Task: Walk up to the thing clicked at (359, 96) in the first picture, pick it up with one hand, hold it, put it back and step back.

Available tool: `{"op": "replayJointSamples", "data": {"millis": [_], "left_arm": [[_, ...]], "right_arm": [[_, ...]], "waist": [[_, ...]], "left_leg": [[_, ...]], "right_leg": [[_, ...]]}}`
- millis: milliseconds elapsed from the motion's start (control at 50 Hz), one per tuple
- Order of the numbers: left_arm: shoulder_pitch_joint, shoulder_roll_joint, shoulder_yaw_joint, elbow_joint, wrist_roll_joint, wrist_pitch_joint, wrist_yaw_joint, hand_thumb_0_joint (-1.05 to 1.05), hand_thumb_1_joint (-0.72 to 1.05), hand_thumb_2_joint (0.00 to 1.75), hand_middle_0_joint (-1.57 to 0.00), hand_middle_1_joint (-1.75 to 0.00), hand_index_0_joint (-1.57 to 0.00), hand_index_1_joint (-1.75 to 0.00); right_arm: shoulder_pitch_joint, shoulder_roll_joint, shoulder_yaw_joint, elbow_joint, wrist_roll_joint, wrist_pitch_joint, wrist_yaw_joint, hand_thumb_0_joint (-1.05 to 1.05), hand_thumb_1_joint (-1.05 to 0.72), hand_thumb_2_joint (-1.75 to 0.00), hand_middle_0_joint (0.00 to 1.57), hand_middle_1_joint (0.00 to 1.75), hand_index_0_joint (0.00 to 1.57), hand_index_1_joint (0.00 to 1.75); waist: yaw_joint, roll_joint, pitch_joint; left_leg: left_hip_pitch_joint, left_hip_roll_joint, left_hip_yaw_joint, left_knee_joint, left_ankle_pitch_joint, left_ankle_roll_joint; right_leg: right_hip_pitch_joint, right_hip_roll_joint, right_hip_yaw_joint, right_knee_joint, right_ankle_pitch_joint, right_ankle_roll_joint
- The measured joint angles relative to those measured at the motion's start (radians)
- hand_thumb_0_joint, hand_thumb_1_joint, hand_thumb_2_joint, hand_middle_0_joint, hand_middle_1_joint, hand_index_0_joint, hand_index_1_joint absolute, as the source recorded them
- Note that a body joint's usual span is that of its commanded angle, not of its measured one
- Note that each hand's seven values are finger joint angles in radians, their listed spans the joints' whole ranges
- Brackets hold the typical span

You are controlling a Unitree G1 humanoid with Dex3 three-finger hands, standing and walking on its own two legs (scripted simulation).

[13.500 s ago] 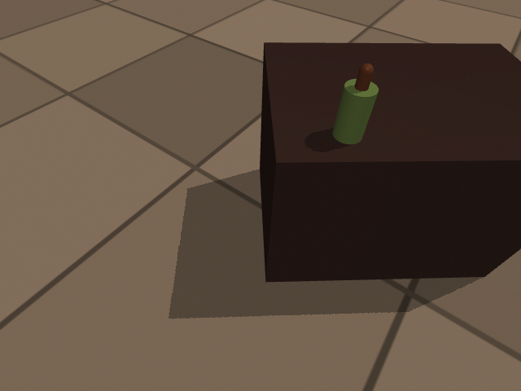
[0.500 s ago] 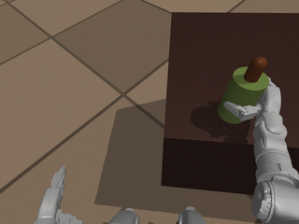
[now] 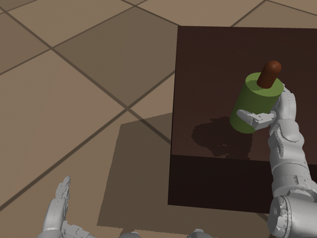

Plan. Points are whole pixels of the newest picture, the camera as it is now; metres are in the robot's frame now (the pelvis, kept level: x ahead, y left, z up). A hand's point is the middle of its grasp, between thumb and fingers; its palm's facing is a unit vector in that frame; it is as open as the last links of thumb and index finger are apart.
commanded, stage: lift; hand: right
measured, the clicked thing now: (257, 97) +0.44 -0.20 +0.10
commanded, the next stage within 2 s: hold in 1.44 s
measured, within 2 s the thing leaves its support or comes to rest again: neither
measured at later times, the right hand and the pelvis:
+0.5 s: hand (260, 103) +0.39 -0.19 +0.13, palm faces +0.17 +0.98 -0.02, open 11.3 cm; pelvis -0.01 +0.00 +0.02, yaw +0 degrees
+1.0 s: hand (271, 106) +0.34 -0.17 +0.19, palm faces +0.16 +0.99 -0.03, open 11.3 cm; pelvis -0.02 +0.01 +0.03, yaw -1 degrees
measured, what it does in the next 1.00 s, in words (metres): stands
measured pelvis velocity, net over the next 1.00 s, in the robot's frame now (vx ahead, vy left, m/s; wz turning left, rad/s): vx -0.02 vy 0.01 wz -0.02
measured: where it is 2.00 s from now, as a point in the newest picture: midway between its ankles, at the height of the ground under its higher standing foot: outside the picture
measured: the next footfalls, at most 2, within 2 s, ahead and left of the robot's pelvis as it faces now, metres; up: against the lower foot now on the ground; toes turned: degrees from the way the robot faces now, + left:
none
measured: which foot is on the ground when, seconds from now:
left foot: down 0.00-1.00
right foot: down 0.00-1.00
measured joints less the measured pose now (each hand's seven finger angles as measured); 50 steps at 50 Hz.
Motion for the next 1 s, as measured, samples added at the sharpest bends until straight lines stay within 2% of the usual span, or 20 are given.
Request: {"op": "replayJointSamples", "data": {"millis": [40, 100, 160, 220, 400, 580, 780, 1000], "left_arm": [[0.004, -0.003, 0.001, 0.015, -0.006, -0.011, 0.0, -0.01, -0.53, 0.06, -0.06, -0.06, -0.05, -0.05], [-0.001, -0.007, -0.012, 0.008, -0.001, -0.003, -0.002, -0.01, -0.52, 0.06, -0.06, -0.06, -0.06, -0.05], [0.011, -0.015, -0.009, 0.015, -0.005, -0.014, -0.002, -0.01, -0.51, 0.05, -0.06, -0.06, -0.06, -0.05], [0.011, -0.013, -0.009, 0.018, -0.001, -0.01, 0.0, -0.01, -0.51, 0.05, -0.06, -0.06, -0.06, -0.05], [0.0, -0.013, -0.001, 0.064, -0.015, -0.016, 0.032, -0.01, -0.5, 0.04, -0.05, -0.06, -0.06, -0.05], [-0.018, -0.025, 0.003, 0.118, -0.019, -0.018, 0.05, -0.01, -0.5, 0.04, -0.05, -0.06, -0.05, -0.05], [-0.024, -0.014, 0.014, 0.167, -0.023, -0.04, 0.067, -0.01, -0.51, 0.05, -0.04, -0.06, -0.05, -0.05], [-0.041, -0.009, 0.015, 0.209, -0.019, -0.068, 0.085, -0.01, -0.51, 0.05, -0.04, -0.05, -0.04, -0.04]], "right_arm": [[-0.016, 0.005, 0.008, 0.028, 0.013, -0.01, 0.005, 0.0, 0.55, -1.12, 0.59, 1.04, 0.62, 1.05], [-0.001, 0.011, -0.005, -0.003, -0.003, 0.008, 0.001, 0.0, 0.56, -1.13, 0.6, 1.04, 0.63, 1.05], [0.005, 0.024, 0.01, -0.014, 0.009, 0.007, -0.007, 0.0, 0.56, -1.13, 0.6, 1.03, 0.63, 1.05], [0.032, 0.038, 0.008, -0.063, -0.002, 0.029, -0.022, 0.0, 0.56, -1.13, 0.61, 1.03, 0.64, 1.04], [0.113, 0.079, 0.055, -0.222, 0.021, 0.087, -0.067, 0.0, 0.57, -1.13, 0.61, 1.02, 0.64, 1.04], [0.19, 0.102, 0.098, -0.388, 0.05, 0.202, -0.084, 0.0, 0.57, -1.13, 0.61, 1.02, 0.64, 1.03], [0.225, 0.104, 0.116, -0.525, 0.069, 0.321, -0.079, 0.0, 0.57, -1.13, 0.61, 1.02, 0.64, 1.03], [0.272, 0.116, 0.125, -0.667, 0.082, 0.435, -0.087, 0.0, 0.57, -1.14, 0.62, 1.02, 0.65, 1.03]], "waist": [[-0.004, 0.0, 0.003], [-0.001, 0.001, 0.002], [-0.009, -0.003, 0.009], [-0.012, -0.008, 0.011], [-0.038, -0.017, 0.021], [-0.064, -0.037, 0.023], [-0.086, -0.04, 0.034], [-0.092, -0.05, 0.042]], "left_leg": [[0.01, 0.001, 0.002, -0.008, 0.003, 0.001], [0.018, -0.001, -0.003, -0.018, 0.011, 0.001], [0.035, 0.0, -0.002, -0.031, 0.018, 0.002], [0.049, 0.0, -0.006, -0.044, 0.025, 0.002], [0.123, 0.005, -0.01, -0.086, 0.043, 0.002], [0.212, 0.015, -0.005, -0.137, 0.061, 0.002], [0.267, 0.02, 0.002, -0.168, 0.079, 0.007], [0.304, 0.019, 0.007, -0.192, 0.094, 0.012]], "right_leg": [[0.009, 0.001, 0.002, -0.008, 0.004, 0.0], [0.021, -0.001, -0.003, -0.022, 0.012, 0.001], [0.039, 0.0, -0.003, -0.036, 0.019, 0.002], [0.056, -0.001, -0.007, -0.051, 0.026, 0.002], [0.135, 0.005, -0.014, -0.101, 0.046, 0.002], [0.227, 0.016, -0.011, -0.164, 0.074, 0.002], [0.289, 0.023, -0.007, -0.215, 0.105, 0.006], [0.328, 0.022, -0.002, -0.247, 0.126, 0.01]]}}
